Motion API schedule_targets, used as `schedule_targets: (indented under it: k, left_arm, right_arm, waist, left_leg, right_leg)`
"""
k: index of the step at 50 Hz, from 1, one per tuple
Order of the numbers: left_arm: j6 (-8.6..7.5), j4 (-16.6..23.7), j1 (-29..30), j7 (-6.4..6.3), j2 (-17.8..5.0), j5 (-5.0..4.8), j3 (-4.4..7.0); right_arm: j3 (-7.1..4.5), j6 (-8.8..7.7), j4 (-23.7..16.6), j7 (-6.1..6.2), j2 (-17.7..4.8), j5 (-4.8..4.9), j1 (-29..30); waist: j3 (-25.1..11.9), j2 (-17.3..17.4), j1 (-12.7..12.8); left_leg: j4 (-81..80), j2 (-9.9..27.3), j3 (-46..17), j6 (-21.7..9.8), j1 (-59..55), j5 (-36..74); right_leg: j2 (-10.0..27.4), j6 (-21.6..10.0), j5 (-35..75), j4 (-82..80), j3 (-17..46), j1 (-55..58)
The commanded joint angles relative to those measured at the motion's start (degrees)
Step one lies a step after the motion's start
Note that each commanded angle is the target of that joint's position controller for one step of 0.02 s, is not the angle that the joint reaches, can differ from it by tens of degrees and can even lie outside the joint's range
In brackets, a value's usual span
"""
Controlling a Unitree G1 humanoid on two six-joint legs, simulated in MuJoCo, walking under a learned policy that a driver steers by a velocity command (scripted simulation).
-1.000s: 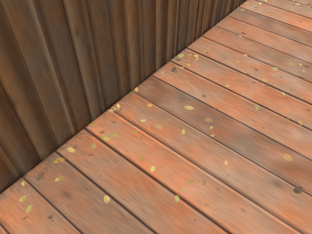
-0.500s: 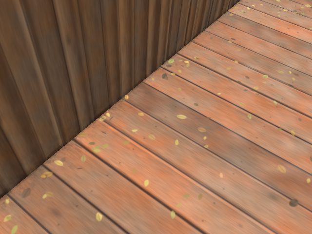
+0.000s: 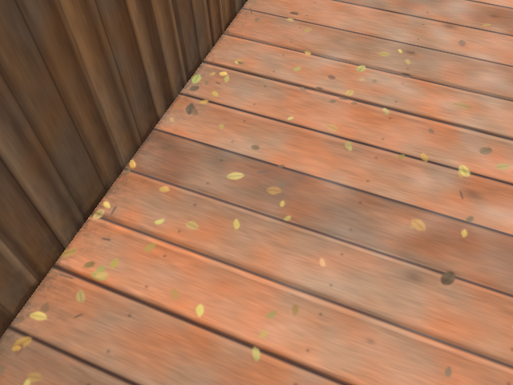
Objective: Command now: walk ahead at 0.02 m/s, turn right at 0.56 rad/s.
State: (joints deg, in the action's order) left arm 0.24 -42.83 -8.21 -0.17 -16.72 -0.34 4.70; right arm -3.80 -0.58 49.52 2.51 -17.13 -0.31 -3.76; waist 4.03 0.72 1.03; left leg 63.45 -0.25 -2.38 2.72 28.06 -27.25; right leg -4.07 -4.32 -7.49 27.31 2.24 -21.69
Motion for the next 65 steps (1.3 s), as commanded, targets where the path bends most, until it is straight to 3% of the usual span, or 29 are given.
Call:
schedule_targets:
  k: [1,9,13,14,15,16,17,19,22,26,33,34,35,36,37,38,39,40,41,43,48,54,57,58,59,60,61,62,65]
  left_arm:
    - [-0.68,4.57,1.39,-1.21,-9.20,0.29,2.43]
    - [0.74,5.68,0.88,-2.01,-10.01,-0.16,2.77]
    - [1.85,6.63,1.29,-2.53,-8.57,-0.97,2.07]
    - [2.03,6.71,-1.42,-2.44,-5.26,-0.69,1.18]
    - [1.39,9.22,-0.76,-2.28,-5.67,-1.15,1.61]
    - [0.86,7.75,-2.81,-2.03,-11.02,-0.12,2.99]
    - [1.08,6.20,-4.33,-1.79,-12.46,-0.63,3.81]
    - [2.30,4.64,-5.88,-2.04,-9.62,-0.40,3.35]
    - [2.60,7.20,-1.70,-1.43,-6.56,-1.20,2.07]
    - [2.32,10.33,1.96,-0.49,-5.05,-0.97,0.95]
    - [3.41,11.49,-0.98,1.26,-6.09,-1.02,1.50]
    - [3.42,10.64,-3.45,1.26,-6.32,-0.96,1.91]
    - [3.34,9.80,-6.46,0.65,-8.81,-0.88,2.98]
    - [3.08,10.67,-9.11,-0.51,-16.32,-0.67,4.75]
    - [1.58,12.11,-8.39,0.11,-16.76,1.22,4.12]
    - [0.27,11.85,-7.60,0.65,-13.88,1.46,3.37]
    - [-0.45,11.36,-5.02,0.43,-12.39,0.87,2.90]
    - [-0.47,11.51,-2.45,0.08,-11.07,0.00,2.56]
    - [-0.24,11.76,-0.58,-0.25,-10.42,-0.59,2.15]
    - [0.08,12.16,-0.18,-0.84,-10.19,-0.08,1.81]
    - [0.60,11.90,-1.29,-1.67,-11.32,-0.20,2.18]
    - [1.24,11.33,-0.62,-0.99,-10.43,0.44,1.34]
    - [1.46,10.96,1.17,-0.89,-8.97,-0.11,0.44]
    - [1.39,10.55,0.63,-0.99,-7.79,-0.28,-0.04]
    - [1.04,10.23,-1.69,-1.08,-5.86,0.61,-0.68]
    - [0.53,9.81,-5.64,-0.92,-4.95,1.08,-0.78]
    - [0.33,9.93,-3.89,-1.16,-6.34,1.50,-0.57]
    - [0.34,9.93,-1.97,-1.25,-7.68,1.08,-0.13]
    - [0.06,10.48,2.92,-0.75,-7.95,0.06,0.41]
  right_arm:
    - [-1.10,-0.16,-2.19,0.53,-4.46,-0.26,-3.64]
    - [-0.94,-0.95,-4.10,-0.27,-5.37,0.74,-1.37]
    - [-1.86,-2.22,-2.91,-1.29,-7.27,0.79,-7.60]
    - [-2.70,-1.91,-3.12,-1.02,-11.19,-0.29,-8.55]
    - [-3.22,-1.27,-3.50,-0.94,-14.35,-2.40,-6.11]
    - [-2.23,-1.40,-5.85,-0.87,-10.39,-2.82,-2.90]
    - [-1.51,-1.35,-6.98,-0.58,-7.57,-2.08,-0.27]
    - [-0.99,-1.14,-7.49,-0.16,-5.98,-0.17,0.79]
    - [-0.90,-0.24,-6.97,0.55,-6.66,-0.46,-2.76]
    - [-1.95,0.61,-6.80,0.75,-9.45,-0.36,-5.70]
    - [-3.25,0.52,-7.53,-1.16,-11.95,1.84,-3.50]
    - [-3.11,0.43,-7.20,-1.24,-11.11,2.35,-3.64]
    - [-2.52,0.19,-5.83,-1.57,-8.67,1.76,-7.47]
    - [-1.02,0.01,-8.01,-1.95,-4.39,-1.58,-7.42]
    - [-1.14,-0.26,-10.82,-1.53,-5.21,-1.36,-2.18]
    - [-1.96,-0.06,-11.02,-1.21,-7.92,-0.07,0.14]
    - [-2.16,0.10,-11.01,-0.98,-8.14,0.63,-0.08]
    - [-2.39,0.29,-9.94,-0.47,-8.24,0.20,-1.15]
    - [-2.64,0.49,-9.94,-0.17,-8.83,-0.29,-1.84]
    - [-2.55,0.43,-9.76,-0.44,-7.91,-0.19,-3.73]
    - [-1.66,0.32,-11.12,-0.67,-5.77,0.03,-1.86]
    - [-1.44,-0.16,-11.84,-1.75,-5.90,0.66,-2.30]
    - [-1.20,-0.94,-11.71,-2.53,-4.85,0.61,-4.85]
    - [-1.10,-1.28,-11.56,-2.68,-4.71,0.02,-6.05]
    - [-1.46,-1.46,-12.19,-2.46,-7.66,-1.11,-6.67]
    - [-1.85,-1.24,-12.61,-2.24,-11.07,-1.81,-4.06]
    - [-0.69,-1.38,-12.27,-2.30,-6.80,-1.93,-4.11]
    - [-0.22,-1.58,-12.51,-2.35,-5.52,-1.34,-3.57]
    - [-1.68,-1.50,-10.37,-1.39,-10.65,0.26,-10.01]
  waist:
    - [-9.58,-5.74,-1.86]
    - [-9.87,-9.96,-0.20]
    - [-10.52,-8.92,-3.18]
    - [-11.80,1.14,-1.40]
    - [-8.01,17.31,0.64]
    - [-7.73,12.08,0.79]
    - [-7.43,8.13,1.74]
    - [-5.91,6.31,1.35]
    - [-4.77,7.68,-1.31]
    - [-6.74,8.80,-3.94]
    - [-6.89,9.46,-1.63]
    - [-7.38,8.23,-0.21]
    - [-9.15,2.28,0.27]
    - [-11.07,-15.66,-0.52]
    - [-13.50,-16.82,1.92]
    - [-12.64,-10.13,3.00]
    - [-9.89,-9.06,1.11]
    - [-8.74,-6.40,-0.09]
    - [-8.04,-7.07,-1.08]
    - [-9.48,-7.98,-2.04]
    - [-9.17,-8.27,-0.72]
    - [-8.64,-9.67,0.64]
    - [-8.66,-8.99,-1.53]
    - [-8.54,-7.84,-2.45]
    - [-9.59,-2.36,-1.11]
    - [-8.43,8.79,3.33]
    - [-9.44,11.71,1.54]
    - [-7.85,10.42,0.32]
    - [-1.23,10.86,-4.05]
  left_leg:
    - [-8.56,-0.13,-1.67,1.06,-0.17,4.33]
    - [-24.08,-1.89,-3.36,1.53,-5.29,8.10]
    - [-43.04,0.78,-3.21,-1.53,-17.62,17.58]
    - [-46.33,12.45,-13.37,-5.70,-24.25,18.77]
    - [-49.12,21.39,-27.67,-15.15,-22.18,26.74]
    - [-48.32,23.63,-26.53,-18.22,-20.20,29.79]
    - [-46.74,20.44,-19.92,-16.16,-19.41,31.11]
    - [-45.15,15.54,-11.93,-13.03,-20.92,30.92]
    - [-45.66,13.88,-5.73,-14.15,-23.18,34.55]
    - [-45.05,16.56,-3.54,-15.57,-28.40,37.81]
    - [-39.94,18.24,1.80,-12.52,-23.49,37.31]
    - [-36.13,17.06,3.78,-10.15,-21.30,34.44]
    - [-28.13,14.20,7.79,-5.99,-15.31,27.66]
    - [-9.25,7.27,12.20,-0.05,2.19,-1.81]
    - [2.59,0.97,3.71,1.72,9.98,-13.99]
    - [7.44,2.45,-0.33,1.34,10.49,-11.00]
    - [6.86,3.30,-1.08,0.55,10.81,-5.74]
    - [4.58,3.98,-1.55,0.52,10.58,-1.48]
    - [3.06,3.84,-1.68,0.87,9.11,1.57]
    - [2.31,2.09,-1.12,1.61,5.63,5.44]
    - [-11.63,0.40,-2.03,2.72,3.40,7.37]
    - [-21.45,0.18,-0.84,1.48,-5.29,5.89]
    - [-34.39,-0.04,0.26,-0.39,-12.09,11.98]
    - [-41.80,1.02,-0.47,-1.55,-17.04,20.30]
    - [-43.14,7.92,-6.51,-3.77,-22.16,29.54]
    - [-42.85,15.25,-14.53,-10.06,-22.09,39.15]
    - [-46.04,18.92,-19.40,-15.98,-17.90,28.07]
    - [-48.09,16.92,-19.08,-15.61,-17.59,13.33]
    - [-53.25,17.35,-23.28,-15.07,-21.07,-7.90]
  right_leg:
    - [12.39,-10.16,8.40,-10.18,16.55,7.03]
    - [11.48,-7.71,-2.77,-9.63,23.85,7.04]
    - [7.67,-3.07,-0.27,-2.88,24.01,5.11]
    - [2.41,0.12,-13.69,8.11,17.46,-1.74]
    - [-5.75,2.89,-27.61,19.18,7.15,-13.19]
    - [-1.29,4.80,-26.94,31.42,8.59,-13.51]
    - [-0.70,5.58,-23.15,36.01,7.86,-12.94]
    - [0.24,7.93,-17.32,41.83,6.34,-15.10]
    - [2.02,9.95,-13.86,38.65,2.07,-16.47]
    - [5.34,10.70,-14.60,27.55,-0.30,-13.55]
    - [4.66,5.43,-9.32,6.07,-6.26,2.12]
    - [3.44,3.59,-3.70,-0.70,-6.92,7.36]
    - [4.20,1.27,5.81,-5.45,-3.07,16.73]
    - [19.54,-5.02,30.98,-4.42,17.71,29.02]
    - [27.89,-16.94,35.12,-5.42,29.01,24.44]
    - [24.94,-16.55,30.09,-6.66,24.36,22.89]
    - [21.32,-13.14,25.30,-6.75,19.55,20.49]
    - [18.44,-10.29,20.73,-6.77,17.00,19.01]
    - [17.13,-9.29,20.51,-7.00,15.83,16.85]
    - [15.44,-9.45,21.26,-7.39,14.82,14.90]
    - [14.29,-9.50,13.26,-6.97,17.70,14.81]
    - [14.45,-9.21,10.17,-5.02,21.07,10.69]
    - [12.79,-7.20,11.41,-2.18,21.91,10.11]
    - [11.07,-4.82,8.13,-1.46,21.34,8.22]
    - [7.78,-1.15,-0.20,2.70,18.13,5.04]
    - [0.35,2.35,-14.26,8.06,9.71,0.68]
    - [1.11,4.86,-21.13,9.99,6.37,2.32]
    - [2.20,5.72,-20.19,12.05,4.99,2.00]
    - [3.36,6.59,-21.68,22.81,2.22,-10.34]
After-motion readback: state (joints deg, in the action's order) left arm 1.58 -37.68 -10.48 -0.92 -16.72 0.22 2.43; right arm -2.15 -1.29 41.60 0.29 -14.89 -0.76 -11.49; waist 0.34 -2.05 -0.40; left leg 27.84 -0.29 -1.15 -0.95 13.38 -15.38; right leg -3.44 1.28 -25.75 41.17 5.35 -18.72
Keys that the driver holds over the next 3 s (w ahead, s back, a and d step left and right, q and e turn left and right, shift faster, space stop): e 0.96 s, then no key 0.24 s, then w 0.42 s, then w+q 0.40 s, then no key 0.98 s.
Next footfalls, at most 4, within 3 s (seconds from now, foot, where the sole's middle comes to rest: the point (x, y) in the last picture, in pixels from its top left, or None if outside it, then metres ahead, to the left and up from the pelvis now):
0.26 left None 0.11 0.15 -0.77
0.70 right None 0.03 -0.11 -0.77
1.18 left None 0.17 0.07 -0.77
1.52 right None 0.03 -0.15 -0.77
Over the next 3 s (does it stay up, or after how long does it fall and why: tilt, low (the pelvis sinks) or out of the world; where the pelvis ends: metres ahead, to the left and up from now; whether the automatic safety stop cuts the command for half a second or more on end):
stays up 0.43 -0.32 0.00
